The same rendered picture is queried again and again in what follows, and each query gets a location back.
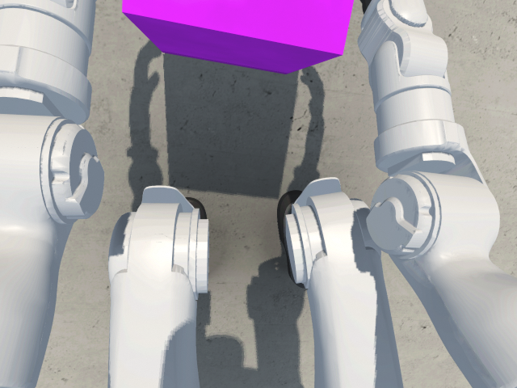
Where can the right robot forearm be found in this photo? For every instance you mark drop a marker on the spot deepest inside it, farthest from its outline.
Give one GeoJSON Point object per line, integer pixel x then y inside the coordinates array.
{"type": "Point", "coordinates": [407, 72]}

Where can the robot left upper arm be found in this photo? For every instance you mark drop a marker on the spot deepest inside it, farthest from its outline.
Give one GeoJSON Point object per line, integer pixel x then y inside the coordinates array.
{"type": "Point", "coordinates": [50, 176]}

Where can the right robot shin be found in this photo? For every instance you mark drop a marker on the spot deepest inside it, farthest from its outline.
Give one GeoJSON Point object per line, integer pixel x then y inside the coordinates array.
{"type": "Point", "coordinates": [332, 185]}

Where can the carton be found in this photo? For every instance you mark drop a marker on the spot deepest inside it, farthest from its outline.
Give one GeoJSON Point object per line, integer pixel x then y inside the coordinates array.
{"type": "Point", "coordinates": [280, 36]}

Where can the robot right upper arm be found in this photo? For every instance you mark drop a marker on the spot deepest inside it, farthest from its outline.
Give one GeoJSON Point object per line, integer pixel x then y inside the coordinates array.
{"type": "Point", "coordinates": [439, 229]}

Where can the left robot forearm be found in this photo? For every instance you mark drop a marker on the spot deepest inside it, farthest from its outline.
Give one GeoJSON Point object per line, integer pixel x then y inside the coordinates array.
{"type": "Point", "coordinates": [44, 52]}

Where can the left robot shin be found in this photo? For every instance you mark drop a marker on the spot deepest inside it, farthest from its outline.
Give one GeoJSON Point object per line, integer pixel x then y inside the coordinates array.
{"type": "Point", "coordinates": [120, 238]}

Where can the robot shin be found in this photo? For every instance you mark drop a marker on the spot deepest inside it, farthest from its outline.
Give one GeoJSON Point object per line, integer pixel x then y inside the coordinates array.
{"type": "Point", "coordinates": [120, 238]}
{"type": "Point", "coordinates": [332, 185]}

